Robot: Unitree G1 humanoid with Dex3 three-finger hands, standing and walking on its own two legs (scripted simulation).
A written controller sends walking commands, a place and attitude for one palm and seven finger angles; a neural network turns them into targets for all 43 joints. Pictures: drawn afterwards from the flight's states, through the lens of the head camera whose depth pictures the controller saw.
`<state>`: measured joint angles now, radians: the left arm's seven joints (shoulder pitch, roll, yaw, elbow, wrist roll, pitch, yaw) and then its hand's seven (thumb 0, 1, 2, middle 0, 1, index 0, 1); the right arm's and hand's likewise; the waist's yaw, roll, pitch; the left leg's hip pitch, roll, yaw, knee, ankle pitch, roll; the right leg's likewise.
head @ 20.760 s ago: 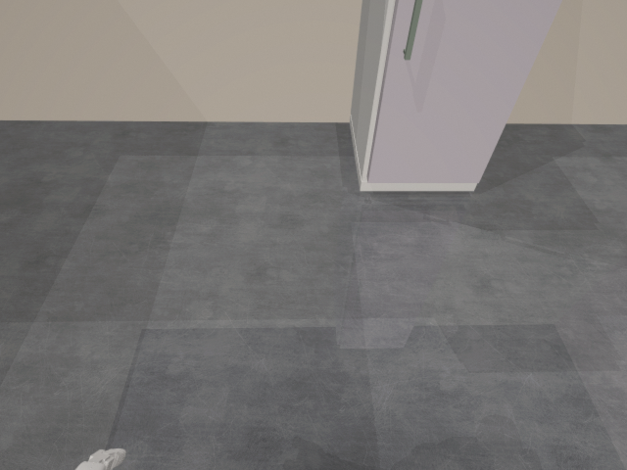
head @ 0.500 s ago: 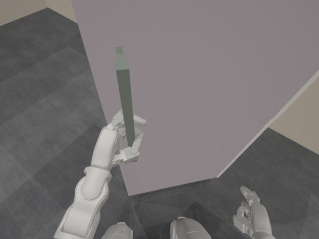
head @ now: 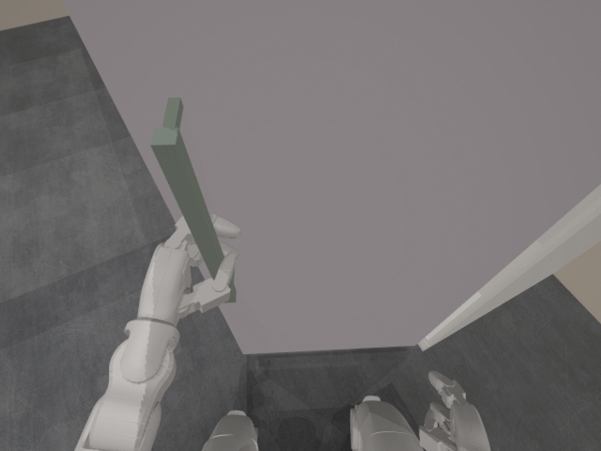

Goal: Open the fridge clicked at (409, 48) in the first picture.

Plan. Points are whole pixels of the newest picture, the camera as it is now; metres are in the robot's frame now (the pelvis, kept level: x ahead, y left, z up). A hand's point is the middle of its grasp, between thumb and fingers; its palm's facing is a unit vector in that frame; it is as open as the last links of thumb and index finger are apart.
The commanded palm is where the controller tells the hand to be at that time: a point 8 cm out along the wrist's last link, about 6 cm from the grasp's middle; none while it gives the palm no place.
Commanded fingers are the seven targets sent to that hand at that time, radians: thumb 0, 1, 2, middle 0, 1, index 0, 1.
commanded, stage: walk backward, drawing the door open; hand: left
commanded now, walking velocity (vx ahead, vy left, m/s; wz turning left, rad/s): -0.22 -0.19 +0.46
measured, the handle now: (210, 229) +0.34 +0.13 +0.09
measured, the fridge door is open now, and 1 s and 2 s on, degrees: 65 72 71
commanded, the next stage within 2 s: stop walking and hold the door back in 0.06 s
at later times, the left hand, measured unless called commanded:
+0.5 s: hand (246, 351) +0.21 +0.07 +0.07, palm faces +0.23 -0.95 -0.21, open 5.4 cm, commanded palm +0.21 +0.14 +0.06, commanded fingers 0.00 0.90 0.90 -0.45 -1.40 -0.45 -1.40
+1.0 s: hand (239, 314) +0.25 +0.09 +0.07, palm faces +0.25 -0.95 -0.18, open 5.4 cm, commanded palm +0.21 +0.14 +0.06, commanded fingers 0.00 0.90 0.90 -0.45 -1.40 -0.45 -1.40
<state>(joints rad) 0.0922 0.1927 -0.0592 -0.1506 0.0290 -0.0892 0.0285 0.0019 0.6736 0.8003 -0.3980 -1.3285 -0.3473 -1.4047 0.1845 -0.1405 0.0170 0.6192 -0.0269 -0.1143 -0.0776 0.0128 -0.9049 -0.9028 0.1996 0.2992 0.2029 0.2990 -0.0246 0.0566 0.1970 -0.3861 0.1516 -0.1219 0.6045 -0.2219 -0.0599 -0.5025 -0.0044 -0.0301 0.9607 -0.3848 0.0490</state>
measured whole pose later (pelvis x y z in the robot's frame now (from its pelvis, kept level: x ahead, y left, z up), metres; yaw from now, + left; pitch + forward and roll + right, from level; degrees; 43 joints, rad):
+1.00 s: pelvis -0.12 -0.13 +0.00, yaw +13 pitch -2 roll +0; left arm -0.52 0.22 0.08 0.72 -0.04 -0.14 0.06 0.00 0.74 0.81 -0.43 -1.38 -0.41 -1.40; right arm 0.36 -0.24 0.01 0.74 0.02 -0.05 -0.10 0.01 -0.91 -0.90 0.19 0.30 0.20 0.30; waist -0.08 0.02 0.11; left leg -0.27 0.08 0.13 0.57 -0.26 0.00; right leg -0.34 -0.01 -0.07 0.67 -0.36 0.01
